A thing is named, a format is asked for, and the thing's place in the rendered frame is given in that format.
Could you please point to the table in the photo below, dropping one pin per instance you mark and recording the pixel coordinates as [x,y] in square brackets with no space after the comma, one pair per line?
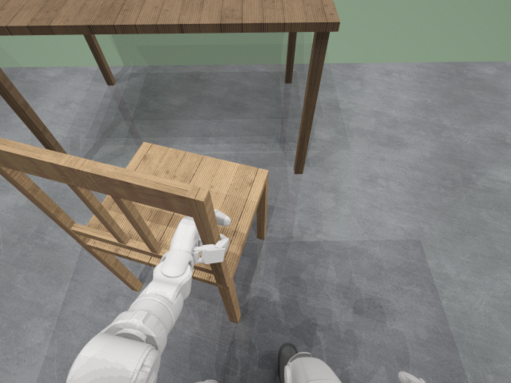
[89,17]

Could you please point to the robot right thigh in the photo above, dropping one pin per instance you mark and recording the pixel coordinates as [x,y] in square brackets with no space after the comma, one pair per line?
[309,370]

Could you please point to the robot left hand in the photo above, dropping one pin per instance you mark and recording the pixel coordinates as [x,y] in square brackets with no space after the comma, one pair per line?
[187,238]

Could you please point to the chair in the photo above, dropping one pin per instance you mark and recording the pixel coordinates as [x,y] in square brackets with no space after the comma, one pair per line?
[145,203]

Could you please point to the robot left upper arm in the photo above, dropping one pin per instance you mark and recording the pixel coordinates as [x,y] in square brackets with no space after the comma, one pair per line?
[112,359]

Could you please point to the right robot foot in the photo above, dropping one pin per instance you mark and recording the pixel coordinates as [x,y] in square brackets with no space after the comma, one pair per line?
[286,351]

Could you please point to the left robot forearm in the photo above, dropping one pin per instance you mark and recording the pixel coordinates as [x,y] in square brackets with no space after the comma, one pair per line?
[154,313]

